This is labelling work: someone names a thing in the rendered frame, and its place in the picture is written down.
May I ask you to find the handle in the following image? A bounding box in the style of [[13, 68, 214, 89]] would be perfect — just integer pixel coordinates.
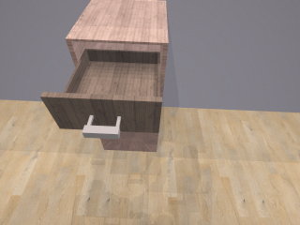
[[82, 115, 121, 140]]

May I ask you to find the drawer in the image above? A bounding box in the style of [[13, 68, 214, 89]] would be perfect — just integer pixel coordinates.
[[40, 49, 162, 133]]

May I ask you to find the cabinet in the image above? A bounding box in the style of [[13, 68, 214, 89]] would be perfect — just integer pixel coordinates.
[[65, 0, 169, 152]]

